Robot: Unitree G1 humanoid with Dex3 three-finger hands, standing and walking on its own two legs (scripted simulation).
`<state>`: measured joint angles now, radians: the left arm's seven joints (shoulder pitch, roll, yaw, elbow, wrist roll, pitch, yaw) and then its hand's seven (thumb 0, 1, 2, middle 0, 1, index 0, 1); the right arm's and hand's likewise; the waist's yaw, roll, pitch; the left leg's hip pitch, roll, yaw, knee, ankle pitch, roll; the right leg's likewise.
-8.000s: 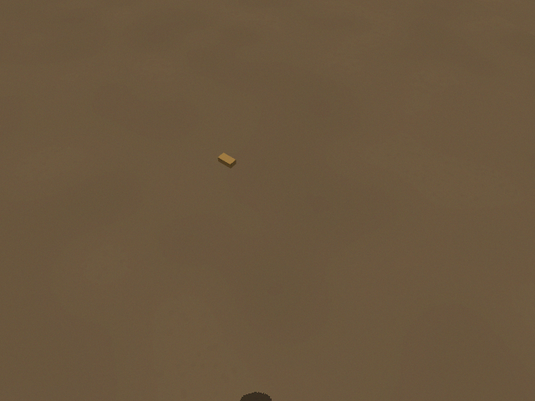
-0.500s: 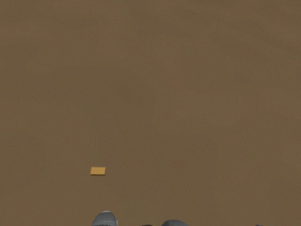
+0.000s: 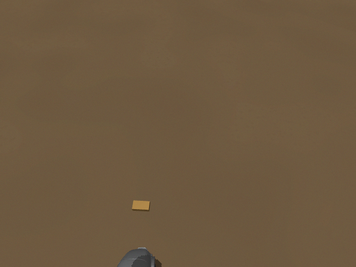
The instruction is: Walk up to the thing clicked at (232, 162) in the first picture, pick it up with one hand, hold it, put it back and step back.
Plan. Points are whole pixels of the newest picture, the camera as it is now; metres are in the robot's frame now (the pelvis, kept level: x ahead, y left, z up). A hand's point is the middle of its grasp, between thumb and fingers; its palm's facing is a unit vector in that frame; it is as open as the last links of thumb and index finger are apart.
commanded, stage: walk up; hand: left
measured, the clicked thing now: (141, 205) +0.47 +0.20 -0.73
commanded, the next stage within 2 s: none
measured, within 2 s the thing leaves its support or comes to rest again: neither
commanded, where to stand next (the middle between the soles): +0.07 -0.02 m, yaw -2 degrees
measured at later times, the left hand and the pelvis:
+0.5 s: hand out of the picture +0.09 +0.19 -0.14, palm faces -0.08 -0.89 -0.45, open 7.4 cm; pelvis +0.00 -0.07 -0.02, yaw -1 degrees
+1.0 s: hand out of the picture -0.03 +0.32 -0.11, palm faces +0.04 -0.88 -0.47, open 7.4 cm; pelvis -0.08 +0.00 +0.02, yaw +4 degrees
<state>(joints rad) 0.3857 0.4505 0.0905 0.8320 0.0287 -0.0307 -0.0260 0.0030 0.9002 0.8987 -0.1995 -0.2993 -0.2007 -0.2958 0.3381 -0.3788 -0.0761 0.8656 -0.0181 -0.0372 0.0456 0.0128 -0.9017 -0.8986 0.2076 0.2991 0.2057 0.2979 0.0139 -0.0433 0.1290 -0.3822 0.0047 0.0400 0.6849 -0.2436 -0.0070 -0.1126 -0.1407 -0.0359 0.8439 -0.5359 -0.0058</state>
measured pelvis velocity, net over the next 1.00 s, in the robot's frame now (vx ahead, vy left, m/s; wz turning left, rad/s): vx -0.08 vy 0.00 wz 0.07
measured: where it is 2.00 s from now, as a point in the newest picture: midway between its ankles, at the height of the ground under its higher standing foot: outside the picture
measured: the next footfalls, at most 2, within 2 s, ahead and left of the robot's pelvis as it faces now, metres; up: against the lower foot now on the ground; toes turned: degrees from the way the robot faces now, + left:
right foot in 0.36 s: +0.15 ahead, -0.21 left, +0.00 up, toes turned +1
left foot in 0.80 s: -0.07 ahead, +0.13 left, +0.00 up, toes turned +4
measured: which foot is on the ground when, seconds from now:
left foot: down 0.00-0.38, up 0.40-0.78, down 0.80-1.00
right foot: up 0.00-0.34, down 0.36-0.80, up 0.82-1.00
